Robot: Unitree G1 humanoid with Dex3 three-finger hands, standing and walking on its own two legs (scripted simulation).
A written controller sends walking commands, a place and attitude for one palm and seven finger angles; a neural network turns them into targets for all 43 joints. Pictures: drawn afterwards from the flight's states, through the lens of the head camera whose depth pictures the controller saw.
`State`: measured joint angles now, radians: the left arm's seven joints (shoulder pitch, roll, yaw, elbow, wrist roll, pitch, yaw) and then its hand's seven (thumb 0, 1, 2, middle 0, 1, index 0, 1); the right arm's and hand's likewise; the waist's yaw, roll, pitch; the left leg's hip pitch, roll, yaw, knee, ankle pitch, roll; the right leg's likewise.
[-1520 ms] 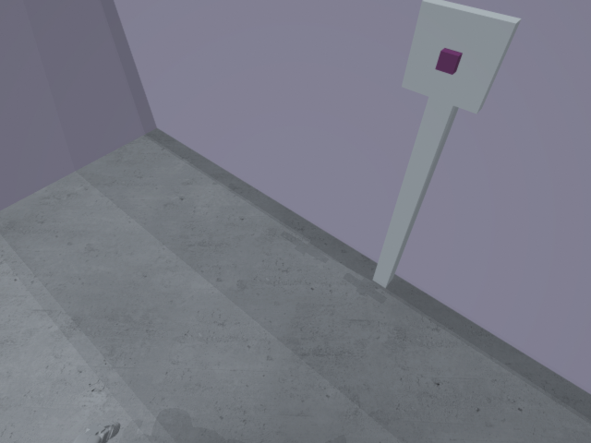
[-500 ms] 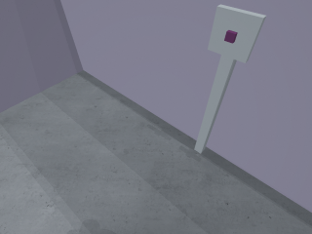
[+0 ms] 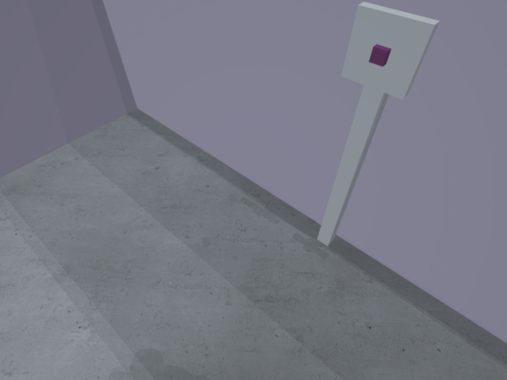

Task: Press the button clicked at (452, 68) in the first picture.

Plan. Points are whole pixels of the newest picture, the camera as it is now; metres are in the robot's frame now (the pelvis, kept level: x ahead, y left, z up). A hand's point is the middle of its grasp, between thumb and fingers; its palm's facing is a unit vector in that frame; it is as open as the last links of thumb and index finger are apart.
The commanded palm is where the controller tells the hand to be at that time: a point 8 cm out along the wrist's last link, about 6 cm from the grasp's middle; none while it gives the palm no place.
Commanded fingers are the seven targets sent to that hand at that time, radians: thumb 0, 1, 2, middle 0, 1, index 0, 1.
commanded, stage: turn to face it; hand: left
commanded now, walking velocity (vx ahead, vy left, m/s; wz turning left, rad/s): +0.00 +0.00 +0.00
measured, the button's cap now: (380, 54) +0.81 -0.26 +0.14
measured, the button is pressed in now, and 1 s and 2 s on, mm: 0 0 0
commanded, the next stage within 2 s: take the last steps up to it in 1.14 s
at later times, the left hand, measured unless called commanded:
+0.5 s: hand out of the picture +0.07 +0.17 -0.18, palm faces -0.16 -0.95 -0.28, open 7.4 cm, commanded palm none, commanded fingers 0.00 0.90 0.90 -0.20 -0.30 -0.20 -0.30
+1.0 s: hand out of the picture +0.12 +0.21 -0.18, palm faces -0.36 -0.90 -0.24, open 7.4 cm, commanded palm none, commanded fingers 0.00 0.90 0.90 -0.20 -0.30 -0.20 -0.30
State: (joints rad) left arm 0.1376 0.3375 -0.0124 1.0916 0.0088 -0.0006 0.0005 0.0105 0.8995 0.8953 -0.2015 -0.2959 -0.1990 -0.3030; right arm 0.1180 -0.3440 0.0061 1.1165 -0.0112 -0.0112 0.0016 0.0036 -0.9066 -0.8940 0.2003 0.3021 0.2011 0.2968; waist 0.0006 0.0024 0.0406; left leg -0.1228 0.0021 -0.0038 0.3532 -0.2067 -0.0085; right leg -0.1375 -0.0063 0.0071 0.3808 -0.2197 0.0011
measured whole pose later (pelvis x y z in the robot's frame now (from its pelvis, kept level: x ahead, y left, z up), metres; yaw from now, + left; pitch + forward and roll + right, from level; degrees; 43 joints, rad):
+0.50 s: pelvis -0.02 -0.02 -0.03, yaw -11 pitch -1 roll +1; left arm 0.24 0.21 0.03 0.93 0.02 0.04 -0.01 0.01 0.90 0.90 -0.20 -0.30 -0.20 -0.30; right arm 0.16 -0.24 -0.05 0.97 -0.02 0.05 -0.01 0.00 -0.91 -0.89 0.20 0.30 0.20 0.30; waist 0.02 0.04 0.10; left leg -0.35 0.09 0.09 0.87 -0.47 -0.04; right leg -0.35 0.03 -0.02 0.73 -0.34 -0.06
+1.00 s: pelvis -0.03 +0.04 -0.01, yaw -26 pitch +1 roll -1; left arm 0.22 0.27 0.08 0.92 0.02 0.07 0.00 0.01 0.90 0.90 -0.20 -0.30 -0.20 -0.30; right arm 0.16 -0.22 -0.03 0.90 -0.02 0.00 -0.03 0.00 -0.91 -0.89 0.20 0.30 0.20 0.30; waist 0.02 -0.05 0.03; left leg -0.25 0.00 0.02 0.54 -0.32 0.02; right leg -0.45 0.10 0.16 0.75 -0.38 0.02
